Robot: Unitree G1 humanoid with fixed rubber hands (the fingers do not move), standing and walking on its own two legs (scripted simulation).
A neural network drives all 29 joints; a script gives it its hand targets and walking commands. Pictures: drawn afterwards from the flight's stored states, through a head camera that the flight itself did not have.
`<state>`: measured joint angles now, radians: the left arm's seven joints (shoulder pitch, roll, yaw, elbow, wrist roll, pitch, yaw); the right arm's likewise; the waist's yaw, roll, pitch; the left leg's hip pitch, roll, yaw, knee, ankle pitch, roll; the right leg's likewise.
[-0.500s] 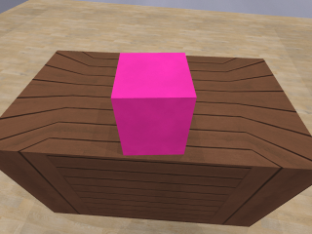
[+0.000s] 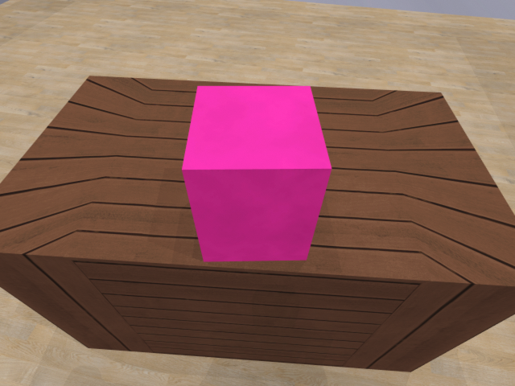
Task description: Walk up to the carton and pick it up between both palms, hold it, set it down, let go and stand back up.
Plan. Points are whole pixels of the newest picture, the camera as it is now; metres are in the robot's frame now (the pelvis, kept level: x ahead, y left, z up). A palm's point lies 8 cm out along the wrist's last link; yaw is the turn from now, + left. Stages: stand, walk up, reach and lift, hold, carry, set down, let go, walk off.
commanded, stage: stand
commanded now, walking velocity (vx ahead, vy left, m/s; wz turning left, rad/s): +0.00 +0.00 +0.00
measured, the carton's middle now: (254, 177) +0.48 +0.02 +0.05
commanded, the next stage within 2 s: walk up in 0.20 s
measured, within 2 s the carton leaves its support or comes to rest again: neither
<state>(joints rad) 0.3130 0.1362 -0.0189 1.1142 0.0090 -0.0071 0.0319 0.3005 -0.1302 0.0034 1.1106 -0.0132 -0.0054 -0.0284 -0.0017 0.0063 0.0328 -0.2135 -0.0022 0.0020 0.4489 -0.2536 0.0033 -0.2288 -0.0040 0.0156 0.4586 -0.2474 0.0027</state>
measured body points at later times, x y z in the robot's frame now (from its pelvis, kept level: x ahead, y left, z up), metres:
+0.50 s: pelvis +0.00 +0.00 +0.00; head +0.02 +0.00 +0.44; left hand -0.01 +0.21 -0.17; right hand -0.02 -0.22 -0.17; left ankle -0.01 +0.12 -0.74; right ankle +0.00 -0.12 -0.74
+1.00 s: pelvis +0.08 -0.01 -0.01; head +0.11 -0.02 +0.44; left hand +0.10 +0.21 -0.16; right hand +0.01 -0.20 -0.17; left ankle +0.01 +0.12 -0.74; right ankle +0.09 -0.12 -0.74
